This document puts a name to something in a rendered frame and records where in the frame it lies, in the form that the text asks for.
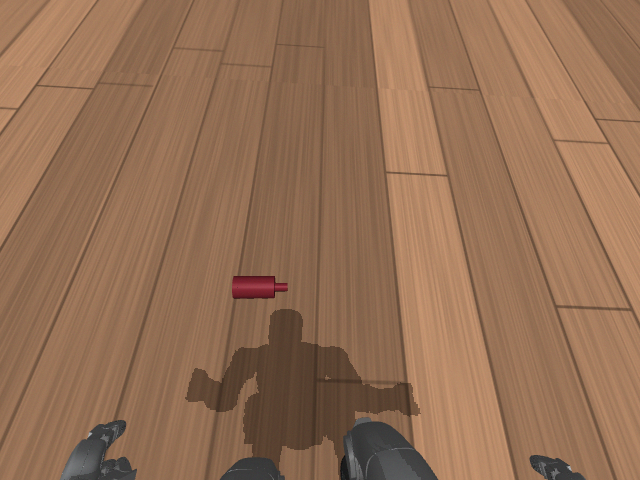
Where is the bottle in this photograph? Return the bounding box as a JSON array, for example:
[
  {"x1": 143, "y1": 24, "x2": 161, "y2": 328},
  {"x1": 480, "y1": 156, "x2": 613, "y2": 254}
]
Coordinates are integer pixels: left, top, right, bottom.
[{"x1": 232, "y1": 276, "x2": 288, "y2": 298}]

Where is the right robot hand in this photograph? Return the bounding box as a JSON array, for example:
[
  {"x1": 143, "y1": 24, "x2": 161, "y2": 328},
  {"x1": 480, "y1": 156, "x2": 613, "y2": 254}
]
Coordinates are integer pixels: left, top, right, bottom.
[{"x1": 530, "y1": 455, "x2": 586, "y2": 480}]

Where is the left robot hand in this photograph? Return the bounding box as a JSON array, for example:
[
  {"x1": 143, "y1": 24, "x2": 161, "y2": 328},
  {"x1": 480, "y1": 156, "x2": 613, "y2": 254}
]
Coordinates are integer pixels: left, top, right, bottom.
[{"x1": 60, "y1": 420, "x2": 137, "y2": 480}]

